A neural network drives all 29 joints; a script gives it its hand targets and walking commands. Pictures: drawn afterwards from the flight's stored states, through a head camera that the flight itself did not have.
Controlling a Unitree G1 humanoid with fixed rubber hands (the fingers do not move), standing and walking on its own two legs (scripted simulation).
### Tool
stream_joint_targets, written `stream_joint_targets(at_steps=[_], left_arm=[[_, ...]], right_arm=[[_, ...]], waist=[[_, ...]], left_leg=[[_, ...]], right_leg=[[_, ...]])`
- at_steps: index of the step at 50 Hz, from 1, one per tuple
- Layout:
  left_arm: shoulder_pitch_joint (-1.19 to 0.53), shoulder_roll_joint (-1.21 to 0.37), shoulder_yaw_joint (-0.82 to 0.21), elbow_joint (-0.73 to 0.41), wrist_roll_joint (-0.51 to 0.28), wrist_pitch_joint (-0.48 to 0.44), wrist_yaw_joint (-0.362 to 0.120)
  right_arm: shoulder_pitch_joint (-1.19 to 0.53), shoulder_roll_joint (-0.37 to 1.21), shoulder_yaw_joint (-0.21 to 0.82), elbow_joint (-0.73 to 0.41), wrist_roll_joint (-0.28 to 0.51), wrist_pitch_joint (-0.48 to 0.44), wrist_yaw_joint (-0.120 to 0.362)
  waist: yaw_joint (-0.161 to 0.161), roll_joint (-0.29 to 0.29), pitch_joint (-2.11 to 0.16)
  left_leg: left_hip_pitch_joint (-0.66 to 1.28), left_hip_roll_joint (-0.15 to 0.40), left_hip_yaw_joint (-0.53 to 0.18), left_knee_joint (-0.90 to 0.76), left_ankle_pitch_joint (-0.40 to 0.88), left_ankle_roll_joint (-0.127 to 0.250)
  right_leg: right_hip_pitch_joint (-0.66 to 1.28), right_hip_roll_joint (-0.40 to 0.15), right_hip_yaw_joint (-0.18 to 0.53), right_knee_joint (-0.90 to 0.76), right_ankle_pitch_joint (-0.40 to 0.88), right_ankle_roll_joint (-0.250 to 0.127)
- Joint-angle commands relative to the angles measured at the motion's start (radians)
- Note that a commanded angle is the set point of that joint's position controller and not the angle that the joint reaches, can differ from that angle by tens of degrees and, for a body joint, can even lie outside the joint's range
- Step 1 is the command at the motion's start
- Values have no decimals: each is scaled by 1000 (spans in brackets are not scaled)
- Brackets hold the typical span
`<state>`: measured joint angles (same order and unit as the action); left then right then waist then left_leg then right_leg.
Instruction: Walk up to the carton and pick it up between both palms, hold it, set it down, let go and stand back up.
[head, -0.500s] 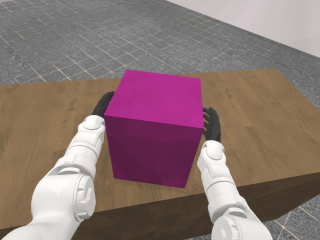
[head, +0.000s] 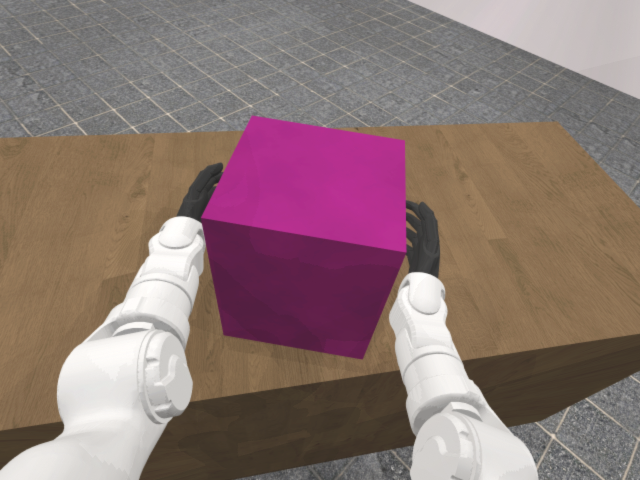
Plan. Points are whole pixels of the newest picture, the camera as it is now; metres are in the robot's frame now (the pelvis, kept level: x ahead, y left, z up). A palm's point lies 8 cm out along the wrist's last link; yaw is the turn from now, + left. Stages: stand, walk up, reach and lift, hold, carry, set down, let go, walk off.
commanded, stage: set down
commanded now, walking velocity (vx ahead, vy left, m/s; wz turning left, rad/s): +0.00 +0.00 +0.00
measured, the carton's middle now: (309, 242) +0.43 -0.05 +0.04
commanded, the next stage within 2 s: none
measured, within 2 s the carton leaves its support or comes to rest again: rests again in 0.84 s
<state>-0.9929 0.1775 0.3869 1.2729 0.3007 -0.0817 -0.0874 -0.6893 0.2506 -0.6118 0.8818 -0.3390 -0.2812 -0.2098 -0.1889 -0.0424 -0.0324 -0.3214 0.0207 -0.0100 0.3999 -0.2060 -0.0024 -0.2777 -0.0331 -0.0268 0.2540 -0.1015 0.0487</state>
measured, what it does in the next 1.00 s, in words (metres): stands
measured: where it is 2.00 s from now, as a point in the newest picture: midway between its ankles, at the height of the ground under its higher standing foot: outside the picture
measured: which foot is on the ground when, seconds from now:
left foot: down 0.00-1.00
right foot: down 0.00-1.00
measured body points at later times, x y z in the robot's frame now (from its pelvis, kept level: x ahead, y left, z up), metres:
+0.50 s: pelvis +0.00 -0.01 +0.00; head +0.07 +0.03 +0.44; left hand +0.48 +0.09 +0.07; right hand +0.38 -0.19 +0.05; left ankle -0.01 +0.11 -0.75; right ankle +0.01 -0.15 -0.75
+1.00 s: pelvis +0.01 +0.00 -0.01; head +0.08 +0.04 +0.43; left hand +0.49 +0.08 +0.04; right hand +0.38 -0.21 +0.02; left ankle -0.01 +0.11 -0.75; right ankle +0.01 -0.15 -0.75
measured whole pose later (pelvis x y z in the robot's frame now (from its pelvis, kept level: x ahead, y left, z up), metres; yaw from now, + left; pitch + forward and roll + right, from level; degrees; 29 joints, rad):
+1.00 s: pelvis +0.01 +0.00 -0.01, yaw -2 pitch +19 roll -3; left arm -0.98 0.21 0.11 1.33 0.04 -0.12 -0.02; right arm -0.73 0.09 -0.32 1.15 -0.01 -0.31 -0.30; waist -0.21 0.01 -0.21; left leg -0.60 0.05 0.01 0.52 -0.25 0.00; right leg -0.54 -0.01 -0.03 0.33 -0.11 0.05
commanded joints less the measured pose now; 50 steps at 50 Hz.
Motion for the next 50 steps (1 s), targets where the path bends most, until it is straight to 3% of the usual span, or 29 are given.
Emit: stream_joint_targets(at_steps=[1,4,7,8,10,12,13,14,15,16,18,20,21,22,25,28,29,30,32,35,36,37,38,39,40,42,45,48,50], left_arm=[[-565,-573,-131,-28,47,-54,-151],[-543,-555,-112,-19,66,-46,-149],[-543,-565,-104,-18,83,-52,-150],[-545,-562,-105,-32,86,-57,-148],[-534,-515,-102,-26,82,-59,-136],[-513,-538,-90,-2,103,-57,-136],[-505,-529,-82,-7,102,-57,-139],[-498,-486,-72,2,99,-59,-135],[-495,-554,-74,17,114,-59,-141],[-471,-528,-77,5,118,-59,-140],[-493,-540,-73,22,121,-68,-139],[-462,-488,-65,2,122,-68,-127],[-464,-542,-65,5,129,-74,-132],[-455,-465,-59,-5,127,-76,-125],[-444,-499,-61,7,132,-73,-123],[-422,-412,-65,-12,122,-83,-104],[-439,-428,-67,-10,116,-83,-98],[-434,-447,-65,-1,117,-83,-101],[-419,-367,-70,-20,103,-91,-82],[-426,-227,-119,-82,30,-96,-25],[-434,-93,-135,-143,-11,-94,7],[-479,-81,-203,-183,-77,-83,31],[-499,-54,-229,-191,-107,-77,44],[-509,-44,-256,-211,-141,-71,52],[-514,-29,-246,-150,-160,-73,52],[-526,-5,-260,-152,-199,-86,54],[-573,68,-287,-147,-264,-95,75],[-570,116,-317,-134,-315,-98,86],[-574,148,-340,-97,-342,-95,86]], right_arm=[[-560,376,244,75,-84,-13,97],[-555,349,211,79,-94,-23,101],[-551,361,200,93,-113,-32,101],[-547,372,204,97,-119,-36,101],[-537,295,189,122,-108,-43,95],[-514,334,161,151,-125,-46,91],[-513,344,180,131,-125,-51,92],[-504,284,160,147,-124,-57,86],[-504,369,158,166,-137,-58,88],[-497,347,172,146,-131,-67,89],[-502,366,149,171,-148,-73,85],[-482,286,147,174,-136,-81,83],[-487,363,140,186,-149,-78,83],[-463,263,130,182,-140,-83,79],[-465,310,129,195,-144,-85,74],[-433,212,120,193,-127,-98,66],[-438,225,112,217,-119,-94,59],[-438,278,121,216,-122,-92,59],[-419,157,98,225,-107,-102,42],[-417,-10,108,224,-27,-109,4],[-393,-151,131,199,35,-112,-18],[-413,-160,169,185,98,-107,-40],[-430,-168,203,182,152,-100,-54],[-436,-176,247,148,199,-100,-65],[-469,-155,259,142,215,-95,-72],[-494,-171,289,94,252,-98,-82],[-526,-254,309,48,310,-87,-89],[-511,-304,370,29,385,-76,-87],[-516,-329,372,59,401,-61,-92]], waist=[[-32,197,-494],[-28,220,-467],[-42,188,-455],[-32,191,-469],[-39,210,-488],[-52,189,-449],[-35,179,-466],[-44,172,-467],[-50,165,-420],[-32,179,-456],[-37,173,-432],[-34,174,-446],[-37,164,-406],[-38,188,-435],[-38,186,-412],[-28,201,-449],[-46,190,-429],[-33,182,-418],[-41,195,-459],[-62,214,-529],[-53,241,-621],[-78,237,-693],[-82,247,-739],[-76,260,-790],[-66,235,-796],[-66,218,-887],[-58,239,-989],[-46,244,-1012],[-57,249,-955]], left_leg=[[206,-16,95,-35,245,-115],[221,-12,98,-41,226,-117],[200,-16,93,-32,211,-111],[192,-16,91,-33,216,-107],[223,-15,93,-22,257,-121],[217,-16,90,-27,234,-112],[220,-16,96,-29,234,-106],[205,-15,96,-32,228,-106],[186,-15,85,-34,216,-101],[211,-20,90,-37,234,-100],[187,-18,88,-29,228,-95],[215,-18,95,-27,264,-103],[194,-19,91,-23,231,-95],[210,-20,94,-26,254,-102],[201,-20,86,-24,257,-100],[218,-21,103,-18,282,-101],[203,-19,88,-13,284,-100],[199,-17,85,-15,274,-93],[212,-18,92,-11,282,-101],[251,-5,78,23,348,-111],[283,-10,85,39,403,-118],[280,-12,86,66,445,-127],[264,-14,79,83,454,-129],[256,-18,77,98,478,-126],[197,-20,76,109,434,-120],[169,-25,77,124,460,-116],[159,-32,68,168,532,-128],[181,-25,53,212,607,-137],[203,-13,44,221,620,-141]], right_leg=[[177,59,-108,41,275,-27],[142,70,-117,25,210,-30],[138,65,-119,31,231,-29],[146,64,-113,32,233,-27],[124,65,-120,32,252,-30],[112,65,-118,24,237,-28],[127,62,-114,29,245,-27],[130,62,-114,25,244,-29],[121,63,-117,21,230,-25],[144,64,-117,23,261,-25],[111,61,-111,22,227,-19],[101,67,-121,24,258,-25],[86,58,-117,21,225,-24],[93,65,-124,20,249,-27],[87,61,-113,18,258,-22],[80,63,-110,23,257,-32],[69,62,-111,21,258,-28],[63,61,-105,20,241,-26],[56,64,-116,20,246,-29],[-3,68,-118,30,266,-32],[19,81,-113,41,335,-34],[33,82,-103,56,394,-32],[34,87,-93,65,433,-32],[50,89,-87,78,465,-31],[41,85,-73,85,446,-29],[79,77,-68,121,544,-29],[86,79,-59,172,662,-26],[47,89,-60,201,690,-27],[-11,93,-63,196,649,-28]])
